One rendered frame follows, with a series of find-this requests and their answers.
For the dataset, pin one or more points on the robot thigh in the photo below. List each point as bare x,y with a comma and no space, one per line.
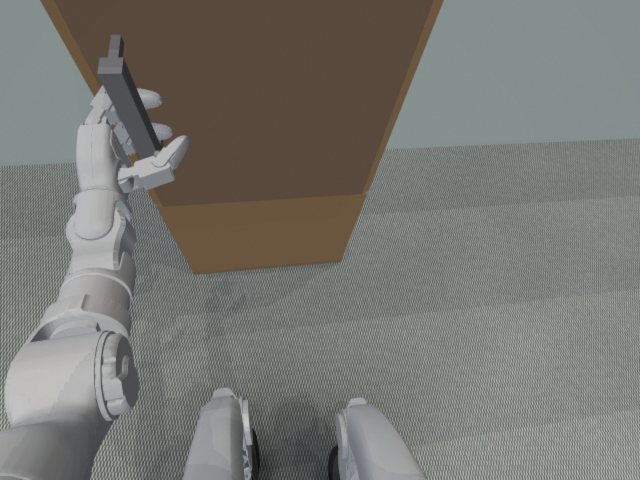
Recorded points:
368,437
223,431

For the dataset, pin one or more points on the left robot thigh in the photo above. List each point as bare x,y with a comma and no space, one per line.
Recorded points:
223,431

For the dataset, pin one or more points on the right robot thigh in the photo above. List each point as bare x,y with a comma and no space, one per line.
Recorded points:
368,437

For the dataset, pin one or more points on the cupboard door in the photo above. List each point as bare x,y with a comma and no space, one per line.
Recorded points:
280,99

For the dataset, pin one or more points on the left robot forearm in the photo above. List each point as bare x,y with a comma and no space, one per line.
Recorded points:
98,287

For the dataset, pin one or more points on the left robot hand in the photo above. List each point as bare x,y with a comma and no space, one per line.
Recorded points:
101,151

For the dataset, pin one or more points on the robot left upper arm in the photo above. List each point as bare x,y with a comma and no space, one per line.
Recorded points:
64,395

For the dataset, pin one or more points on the handle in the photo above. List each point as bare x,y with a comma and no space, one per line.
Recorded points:
120,87

